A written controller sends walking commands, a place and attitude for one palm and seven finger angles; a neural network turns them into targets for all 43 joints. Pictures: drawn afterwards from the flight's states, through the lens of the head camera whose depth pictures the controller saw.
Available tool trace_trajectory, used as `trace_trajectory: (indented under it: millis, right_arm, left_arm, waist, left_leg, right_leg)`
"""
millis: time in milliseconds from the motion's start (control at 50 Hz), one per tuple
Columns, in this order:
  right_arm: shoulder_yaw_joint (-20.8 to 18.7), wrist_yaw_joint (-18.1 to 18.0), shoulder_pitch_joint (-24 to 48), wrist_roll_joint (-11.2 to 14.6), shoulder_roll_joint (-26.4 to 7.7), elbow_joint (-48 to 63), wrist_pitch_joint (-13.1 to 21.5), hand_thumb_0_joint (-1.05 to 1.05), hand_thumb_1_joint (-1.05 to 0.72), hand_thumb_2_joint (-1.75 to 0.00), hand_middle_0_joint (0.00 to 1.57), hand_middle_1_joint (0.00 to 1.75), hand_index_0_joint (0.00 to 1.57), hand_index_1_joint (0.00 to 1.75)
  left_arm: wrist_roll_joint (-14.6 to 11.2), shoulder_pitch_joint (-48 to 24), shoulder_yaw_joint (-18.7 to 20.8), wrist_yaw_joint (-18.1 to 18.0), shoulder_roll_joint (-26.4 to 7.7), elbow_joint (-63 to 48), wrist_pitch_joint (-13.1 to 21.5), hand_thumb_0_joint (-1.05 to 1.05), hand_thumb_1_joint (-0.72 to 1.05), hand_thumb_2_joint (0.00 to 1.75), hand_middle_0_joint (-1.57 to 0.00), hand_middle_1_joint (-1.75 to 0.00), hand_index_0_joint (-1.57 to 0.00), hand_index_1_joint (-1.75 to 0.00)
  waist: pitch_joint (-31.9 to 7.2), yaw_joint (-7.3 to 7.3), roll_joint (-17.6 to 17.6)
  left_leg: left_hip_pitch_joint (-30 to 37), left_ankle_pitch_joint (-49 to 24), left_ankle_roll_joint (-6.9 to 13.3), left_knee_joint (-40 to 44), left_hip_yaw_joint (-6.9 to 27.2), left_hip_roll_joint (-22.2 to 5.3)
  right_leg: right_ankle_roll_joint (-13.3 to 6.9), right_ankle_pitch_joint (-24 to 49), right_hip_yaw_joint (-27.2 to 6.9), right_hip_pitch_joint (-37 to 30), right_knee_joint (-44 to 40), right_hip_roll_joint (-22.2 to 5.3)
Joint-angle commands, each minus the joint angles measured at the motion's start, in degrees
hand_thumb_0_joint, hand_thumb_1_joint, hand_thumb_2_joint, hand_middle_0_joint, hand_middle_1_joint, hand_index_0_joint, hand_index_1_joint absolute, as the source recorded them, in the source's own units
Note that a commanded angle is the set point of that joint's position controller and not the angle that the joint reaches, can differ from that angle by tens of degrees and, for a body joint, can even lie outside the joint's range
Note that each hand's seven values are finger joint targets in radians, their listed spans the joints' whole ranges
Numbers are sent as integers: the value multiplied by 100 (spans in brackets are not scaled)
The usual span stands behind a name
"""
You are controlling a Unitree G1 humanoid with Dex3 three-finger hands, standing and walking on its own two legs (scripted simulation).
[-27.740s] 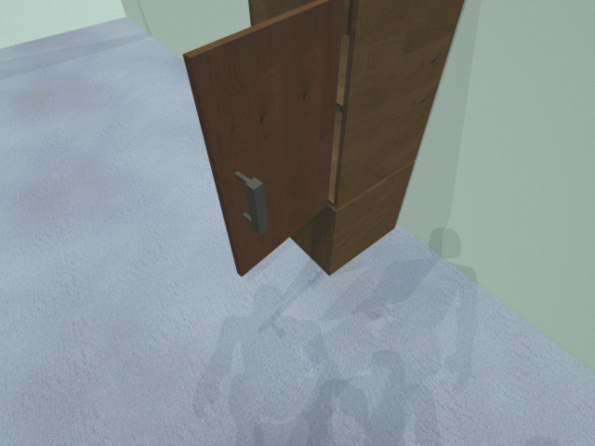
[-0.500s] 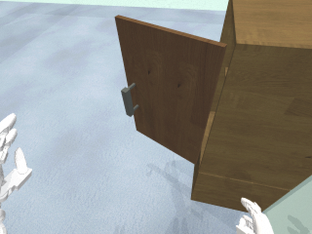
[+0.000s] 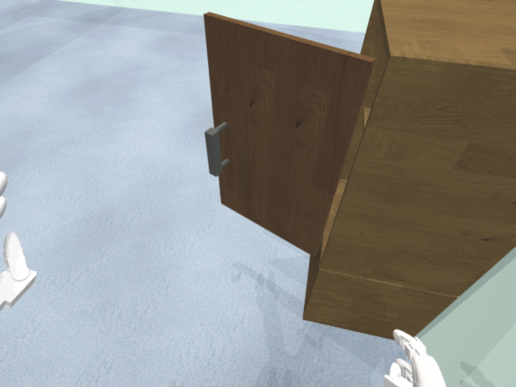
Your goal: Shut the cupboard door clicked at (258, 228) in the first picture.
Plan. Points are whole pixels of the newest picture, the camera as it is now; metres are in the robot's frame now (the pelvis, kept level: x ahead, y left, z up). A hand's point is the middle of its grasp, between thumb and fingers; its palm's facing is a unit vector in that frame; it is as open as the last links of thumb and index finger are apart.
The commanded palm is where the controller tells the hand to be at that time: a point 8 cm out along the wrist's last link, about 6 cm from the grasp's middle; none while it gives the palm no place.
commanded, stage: step back with the hand held close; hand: left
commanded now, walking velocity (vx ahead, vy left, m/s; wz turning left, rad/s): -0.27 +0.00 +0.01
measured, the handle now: (219, 149) +0.70 +0.15 -0.06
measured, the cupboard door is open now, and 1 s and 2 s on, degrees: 67 67 67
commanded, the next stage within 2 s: stop stepping back and stand still in 1.12 s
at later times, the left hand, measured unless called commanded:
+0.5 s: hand out of the picture +0.12 +0.26 +0.18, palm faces +0.45 -0.75 -0.48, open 7.4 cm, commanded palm +0.06 +0.30 +0.19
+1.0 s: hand out of the picture +0.03 +0.26 +0.20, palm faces +0.53 -0.77 -0.35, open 7.4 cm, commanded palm -0.04 +0.29 +0.19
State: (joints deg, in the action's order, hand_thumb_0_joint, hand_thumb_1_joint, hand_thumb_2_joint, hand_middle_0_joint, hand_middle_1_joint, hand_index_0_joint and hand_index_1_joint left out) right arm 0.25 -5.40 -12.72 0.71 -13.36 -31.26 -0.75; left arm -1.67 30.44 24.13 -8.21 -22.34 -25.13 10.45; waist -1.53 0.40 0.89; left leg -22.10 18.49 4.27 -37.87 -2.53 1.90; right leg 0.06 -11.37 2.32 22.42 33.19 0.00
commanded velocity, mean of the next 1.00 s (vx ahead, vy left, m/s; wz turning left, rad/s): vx -0.39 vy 0.00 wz -0.10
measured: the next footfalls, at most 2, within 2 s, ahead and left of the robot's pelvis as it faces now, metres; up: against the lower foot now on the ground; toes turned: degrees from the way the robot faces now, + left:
right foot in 0.68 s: -0.19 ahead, -0.13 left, +0.00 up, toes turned +1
left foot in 1.38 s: -0.25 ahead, +0.12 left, +0.00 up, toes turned +2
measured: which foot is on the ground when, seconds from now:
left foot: down 0.00-1.00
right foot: down 0.00-0.56, up 0.58-0.66, down 0.68-1.00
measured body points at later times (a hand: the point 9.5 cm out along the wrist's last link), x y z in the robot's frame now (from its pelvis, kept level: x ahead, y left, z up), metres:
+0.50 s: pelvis -0.07 +0.00 +0.00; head -0.06 +0.01 +0.44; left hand +0.09 +0.30 +0.20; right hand +0.12 -0.24 -0.07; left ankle +0.04 +0.07 -0.72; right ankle +0.02 -0.13 -0.72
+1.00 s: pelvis -0.16 -0.02 +0.00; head -0.17 +0.02 +0.45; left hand +0.00 +0.30 +0.22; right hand +0.06 -0.22 -0.05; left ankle -0.02 +0.08 -0.72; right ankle -0.20 -0.15 -0.72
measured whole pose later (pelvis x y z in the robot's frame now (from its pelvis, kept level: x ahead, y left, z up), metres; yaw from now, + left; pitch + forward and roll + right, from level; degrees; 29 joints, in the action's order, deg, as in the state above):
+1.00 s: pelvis -0.16 -0.02 +0.00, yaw +3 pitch +0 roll -3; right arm -0.1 -5.1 -5.9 0.5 -8.9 -37.1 4.1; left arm -1.6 21.6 23.7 -8.6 -24.5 -27.4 15.9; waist -1.9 2.0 -1.6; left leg -26.2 0.7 3.6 -26.3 -8.0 -4.4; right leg 1.1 -20.3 -5.7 10.7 31.4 4.7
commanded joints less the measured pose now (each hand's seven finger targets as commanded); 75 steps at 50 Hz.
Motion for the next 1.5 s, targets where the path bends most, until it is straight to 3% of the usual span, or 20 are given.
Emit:
trace_trajectory:
  millis: [0, 100, 240, 420, 560, 700, 760, 780, 840, 920, 980, 1020, 1060, 1120, 1160, 1220, 1320, 1360, 1400, 1480]
  right_arm:
    - [-279, -46, 557, -43, -805, 859, 473, 0, -90, -90, 20, 30, 20, 30]
    - [-316, -82, 596, -59, -880, 812, 662, 0, -90, -90, 20, 30, 20, 30]
    - [-406, 41, 469, -68, -858, 655, 775, 0, -90, -90, 20, 30, 20, 30]
    - [-364, 56, 585, -75, -713, 643, 735, 0, -90, -90, 20, 30, 20, 30]
    - [-412, -29, 702, -52, -795, 671, 814, 0, -90, -90, 20, 30, 20, 30]
    - [-472, 93, 805, -71, -639, 503, 973, 0, -90, -90, 20, 30, 20, 30]
    - [-416, 124, 660, -77, -428, 258, 975, 0, -90, -90, 20, 30, 20, 30]
    - [-395, 114, 591, -88, -349, 163, 965, 0, -90, -90, 20, 30, 20, 30]
    - [-465, -51, 864, 23, -421, 182, 993, 0, -90, -90, 20, 30, 20, 30]
    - [-393, -112, 838, -16, -530, 132, 773, 0, -90, -90, 20, 30, 20, 30]
    - [-458, 48, 984, -33, -623, 383, 705, 0, -90, -90, 20, 30, 20, 30]
    - [-425, 106, 1182, -112, -686, 606, 597, 0, -90, -90, 20, 30, 20, 30]
    - [-422, 193, 1233, -84, -597, 773, 442, 0, -90, -90, 20, 30, 20, 30]
    - [-413, 255, 1189, 38, -442, 946, 504, 0, -90, -90, 20, 30, 20, 30]
    - [-337, 271, 1066, -7, -303, 772, 551, 0, -90, -90, 20, 30, 20, 30]
    - [-276, 169, 606, -49, -240, 611, 522, 0, -90, -90, 20, 30, 20, 30]
    - [-251, -163, 248, -77, -560, 93, 789, 0, -90, -90, 20, 30, 20, 30]
    - [-303, -203, 256, -2, -803, 232, 935, 0, -90, -90, 20, 30, 20, 30]
    - [-275, -178, 266, 51, -696, 268, 1005, 0, -90, -90, 20, 30, 20, 30]
    - [-176, -44, 466, -64, -545, 223, 1015, 0, -90, -90, 20, 30, 20, 30]
  left_arm:
    - [27, -642, 738, -220, -1242, -1553, 528, 0, 90, 90, -20, -30, -20, -30]
    - [126, -522, 960, -249, -1233, -1534, 677, 0, 90, 90, -20, -30, -20, -30]
    - [28, -88, 1054, -116, -1219, -1219, 820, 0, 90, 90, -20, -30, -20, -30]
    - [-5, -236, 1040, -191, -1373, -1472, 842, 0, 90, 90, -20, -30, -20, -30]
    - [49, -254, 1121, -191, -1191, -1497, 900, 0, 90, 90, -20, -30, -20, -30]
    - [-259, 231, 1175, -115, -1271, -1533, 821, 0, 90, 90, -20, -30, -20, -30]
    - [-251, -236, 907, -152, -1198, -1831, 1001, 0, 90, 90, -20, -30, -20, -30]
    - [-148, -551, 857, -225, -1332, -1891, 1086, 0, 90, 90, -20, -30, -20, -30]
    - [-34, -1608, 798, -314, -1661, -2088, 973, 0, 90, 90, -20, -30, -20, -30]
    - [43, -1416, 615, -170, -1377, -1060, 754, 0, 90, 90, -20, -30, -20, -30]
    - [-132, -832, 582, 47, -1103, -710, 684, 0, 90, 90, -20, -30, -20, -30]
    - [-206, -314, 886, 112, -1172, -776, 610, 0, 90, 90, -20, -30, -20, -30]
    - [-292, 70, 940, 185, -1179, -1053, 515, 0, 90, 90, -20, -30, -20, -30]
    - [-406, 521, 1183, 103, -1579, -2077, 477, 0, 90, 90, -20, -30, -20, -30]
    - [-219, 146, 1339, -85, -2066, -2802, 518, 0, 90, 90, -20, -30, -20, -30]
    - [-98, -28, 1011, -173, -1600, -2427, 347, 0, 90, 90, -20, -30, -20, -30]
    - [-25, -1084, 459, -435, -1072, -1096, 309, 0, 90, 90, -20, -30, -20, -30]
    - [58, -1301, 322, -428, -1062, -1143, 324, 0, 90, 90, -20, -30, -20, -30]
    - [5, -718, 450, -366, -1058, -671, 267, 0, 90, 90, -20, -30, -20, -30]
    - [81, -900, 411, -252, -1043, -1331, 277, 0, 90, 90, -20, -30, -20, -30]
  waist:
    - [-154, -148, 160]
    - [-287, -55, 1194]
    - [-509, -102, 270]
    - [-332, -161, -181]
    - [-604, -55, 1292]
    - [-695, -9, 1024]
    - [-792, -123, 69]
    - [-1003, -172, -522]
    - [-1522, -206, -1294]
    - [-1029, -182, 309]
    - [-736, -54, 1308]
    - [-414, 43, 1739]
    - [-576, 107, 1692]
    - [-1003, 170, 192]
    - [-525, 189, -1440]
    - [-397, -132, -691]
    - [-402, -191, 783]
    - [-305, -43, 1172]
    - [-232, -75, 390]
    - [335, -171, 766]
  left_leg:
    - [-1483, 1626, 58, 1312, 1011, -625]
    - [-3057, 2515, 349, 2530, 1662, -1430]
    - [-2162, 894, 84, 1429, 1156, -908]
    - [-1353, 1533, -65, 941, 921, -603]
    - [-2995, 2819, 368, 2685, 1841, -1716]
    - [-997, 1753, -127, 2434, 1081, -1955]
    - [903, 96, -565, 775, 212, -1245]
    - [1357, -798, -635, 105, -102, -985]
    - [1797, -2018, -493, 88, -378, -599]
    - [2059, -3966, -367, 956, -98, -1104]
    - [781, -1361, -75, 2498, 658, -2020]
    - [-1363, 1860, -70, 3438, 880, -2205]
    - [-1683, 2007, -359, 3133, 317, -1857]
    - [-648, 1283, -808, 800, -465, -848]
    - [-648, 1052, -909, -2659, -52, 32]
    - [-899, 566, -719, -3004, 486, -435]
    - [1041, -90, -411, 1327, 183, -464]
    - [832, 230, -110, 2007, 1307, -1375]
    - [515, 587, -62, 2207, 1314, -1495]
    - [-553, 2634, 2, 3299, 1908, -1805]
  right_leg:
    - [-181, -987, -1147, -1124, -606, -540]
    - [125, 203, -395, -2813, 1131, 251]
    - [-133, 1466, -1215, -2185, 437, -104]
    - [-265, -941, -1683, -550, -700, -435]
    - [100, -62, -458, -2421, 1602, 516]
    - [-180, -1826, -255, -1067, 589, 348]
    - [-506, -934, -1935, 512, -1377, -640]
    - [-526, 858, -2617, 722, -1570, -1243]
    - [270, 4428, -1777, 72, -854, -864]
    - [255, 2832, -1063, 76, -587, -18]
    - [144, -1268, -436, -562, 501, 557]
    - [-23, -1510, -144, -1787, 1181, 683]
    - [-112, -1466, 247, -2048, 947, 693]
    - [-407, -2022, -433, -813, -976, -109]
    - [-1314, -1908, -3307, 1045, -2781, -2404]
    - [-1022, -526, -2145, 543, -1834, -1641]
    - [-347, -693, -1039, -42, -817, -571]
    - [-37, -948, -789, -182, -169, -107]
    - [74, -525, -445, -503, -210, 95]
    - [175, -733, -220, -679, 855, 187]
